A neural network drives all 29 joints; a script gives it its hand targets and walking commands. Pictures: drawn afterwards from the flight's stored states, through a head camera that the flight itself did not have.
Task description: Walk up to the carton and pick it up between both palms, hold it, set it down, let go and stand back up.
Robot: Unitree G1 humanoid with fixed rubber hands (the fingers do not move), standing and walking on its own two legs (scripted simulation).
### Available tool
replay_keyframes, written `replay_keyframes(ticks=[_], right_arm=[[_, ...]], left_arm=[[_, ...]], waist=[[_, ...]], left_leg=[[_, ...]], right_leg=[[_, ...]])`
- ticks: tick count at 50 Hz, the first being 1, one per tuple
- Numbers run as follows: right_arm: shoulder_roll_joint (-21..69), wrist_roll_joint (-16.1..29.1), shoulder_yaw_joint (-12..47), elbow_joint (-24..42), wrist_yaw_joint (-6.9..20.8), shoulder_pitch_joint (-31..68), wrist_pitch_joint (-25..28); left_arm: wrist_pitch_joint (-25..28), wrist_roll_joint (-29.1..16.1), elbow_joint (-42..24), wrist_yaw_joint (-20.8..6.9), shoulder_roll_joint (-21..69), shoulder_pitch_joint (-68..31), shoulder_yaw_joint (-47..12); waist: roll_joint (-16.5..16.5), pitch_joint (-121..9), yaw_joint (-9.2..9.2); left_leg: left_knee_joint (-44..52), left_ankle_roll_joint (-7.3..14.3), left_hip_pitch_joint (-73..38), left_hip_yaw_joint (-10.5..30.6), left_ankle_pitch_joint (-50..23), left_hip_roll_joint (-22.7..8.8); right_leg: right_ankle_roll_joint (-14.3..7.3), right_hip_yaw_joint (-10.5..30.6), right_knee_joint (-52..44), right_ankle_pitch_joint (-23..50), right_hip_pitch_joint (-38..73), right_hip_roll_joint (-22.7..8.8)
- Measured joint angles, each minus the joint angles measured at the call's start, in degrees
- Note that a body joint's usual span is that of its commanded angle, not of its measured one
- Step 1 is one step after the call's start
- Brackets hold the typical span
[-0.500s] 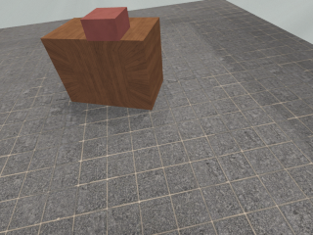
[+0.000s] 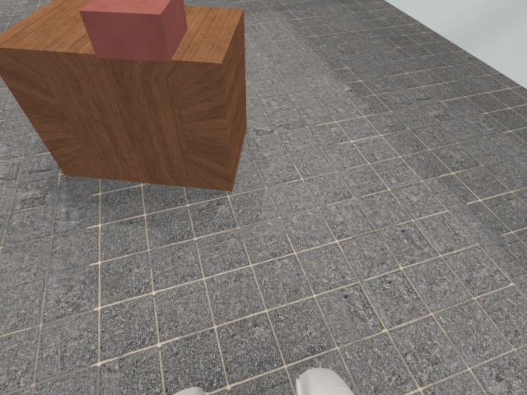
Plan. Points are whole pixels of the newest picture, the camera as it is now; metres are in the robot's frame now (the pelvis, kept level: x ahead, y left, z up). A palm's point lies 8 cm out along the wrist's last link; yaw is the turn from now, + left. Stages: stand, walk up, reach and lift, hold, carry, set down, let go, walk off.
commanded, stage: walk up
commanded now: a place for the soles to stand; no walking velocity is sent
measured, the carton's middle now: (140, 20) +1.29 +0.41 +0.01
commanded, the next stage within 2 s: none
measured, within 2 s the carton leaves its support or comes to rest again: neither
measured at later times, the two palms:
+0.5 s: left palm (73, 329) +0.25 +0.32 -0.09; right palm (375, 303) +0.29 -0.21 -0.11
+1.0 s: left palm (92, 180) +0.58 +0.39 -0.07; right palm (306, 269) +0.38 -0.10 -0.14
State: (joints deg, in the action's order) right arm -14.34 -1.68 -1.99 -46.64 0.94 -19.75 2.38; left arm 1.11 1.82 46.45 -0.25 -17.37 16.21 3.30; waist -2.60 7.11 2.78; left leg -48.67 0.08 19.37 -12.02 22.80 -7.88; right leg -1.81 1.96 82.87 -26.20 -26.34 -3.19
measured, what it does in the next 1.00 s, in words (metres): walks ahead: right foot, then left foot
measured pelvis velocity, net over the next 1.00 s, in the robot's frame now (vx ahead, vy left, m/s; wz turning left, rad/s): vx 0.40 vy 0.17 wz -0.17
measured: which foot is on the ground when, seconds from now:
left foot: down 0.00-0.20, up 0.22-0.58, down 0.60-0.96, up 0.98-1.00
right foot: up 0.00-0.16, down 0.18-0.64, up 0.66-0.92, down 0.94-1.00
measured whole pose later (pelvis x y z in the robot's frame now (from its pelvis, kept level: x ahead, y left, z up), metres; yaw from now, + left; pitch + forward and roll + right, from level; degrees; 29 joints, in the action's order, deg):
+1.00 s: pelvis +0.40 +0.17 -0.01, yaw -10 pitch -4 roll -1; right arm -17.4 -2.2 -0.2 -42.6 1.4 -20.2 -1.7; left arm 3.8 2.4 35.5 1.5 -13.3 14.4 2.6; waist 4.6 6.6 4.6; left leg -57.4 1.3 18.1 -10.7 32.1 -7.5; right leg -3.2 -5.4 48.9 -17.0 -26.7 -0.3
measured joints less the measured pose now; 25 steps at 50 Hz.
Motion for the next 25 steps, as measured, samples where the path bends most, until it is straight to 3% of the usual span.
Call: replay_keyframes(ticks=[2, 6, 9, 10, 11, 14, 16, 21, 25], right_arm=[[-0.6, -0.4, 0.3, -0.5, 0.0, -1.0, 0.2], [-2.3, -1.1, 0.5, -1.0, -0.3, -1.8, 0.1], [-3.8, -1.3, 0.9, -1.3, -0.3, -2.0, -0.7], [-4.2, -1.3, 1.0, -1.3, -0.2, -2.0, -1.1], [-4.3, -1.3, 1.1, -1.3, 0.1, -1.8, -1.6], [-4.3, -0.8, 1.0, -0.4, 1.3, -1.0, -5.0], [-4.6, -1.2, 0.6, 0.2, 1.8, -0.1, -6.3], [-4.7, -1.4, -0.3, 2.5, 2.8, 3.4, -6.4], [-4.5, -0.6, -1.2, 5.3, 3.8, 5.5, -5.4]], left_arm=[[0.4, -0.4, -2.2, 0.0, -0.1, -2.1, 0.3], [1.3, -1.3, -5.9, -0.7, 1.0, -5.6, 0.3], [2.6, -1.0, -8.1, -1.0, 2.2, -6.1, 0.1], [3.1, -0.6, -8.6, -0.8, 2.6, -5.9, 0.1], [3.4, 0.1, -8.8, -0.3, 2.9, -5.6, 0.0], [1.8, 0.9, -8.2, 2.0, 4.0, -3.9, -1.0], [1.2, 0.9, -7.3, 3.0, 5.2, -2.1, -1.5], [2.4, 1.1, -4.5, 3.0, 5.8, 2.4, -2.0], [3.1, 1.7, -2.3, 2.9, 4.6, 4.7, -1.4]], waist=[[0.6, 0.4, 0.82], [2.9, 0.9, 2.16], [5.2, 0.6, 2.74], [6.3, 0.6, 2.59], [7.5, 0.7, 2.54], [9.3, 0.0, 2.69], [10.4, -0.5, 2.05], [10.7, -0.9, -0.56], [9.2, -0.6, -2.51]], left_leg=[[2.8, 0.1, -3.0, -1.4, 0.2, 0.2], [5.7, -0.1, -7.0, -3.9, 1.9, 0.4], [2.5, -0.3, -8.3, -4.9, 6.3, -0.7], [-1.0, 0.5, -8.0, -4.3, 8.7, -2.0], [-6.1, 1.2, -6.7, -1.8, 10.5, -2.5], [-21.9, 0.6, -0.7, 7.3, 10.3, 0.7], [-27.9, -0.3, 2.8, 9.3, 6.8, 1.7], [-26.0, -2.3, 11.1, 9.8, 2.1, 0.8], [-17.6, -2.0, 15.2, 11.6, -0.2, -0.9]], right_leg=[[0.2, -2.2, -4.7, -0.3, -3.3, 0.5], [0.2, -4.5, -23.2, 0.0, -5.6, 0.4], [-0.5, -5.4, -38.7, 9.3, -2.2, 1.4], [-1.0, -5.8, -38.8, 14.5, -1.8, 2.2], [-1.3, -6.4, -36.1, 14.1, -2.0, 3.0], [-1.3, -7.7, -31.1, 6.7, -0.1, 3.2], [-0.4, -8.1, -31.6, 4.9, 2.9, 3.0], [0.5, -8.0, -34.2, 2.5, 8.5, 1.2], [1.3, -7.5, -35.2, 0.3, 10.9, -1.0]])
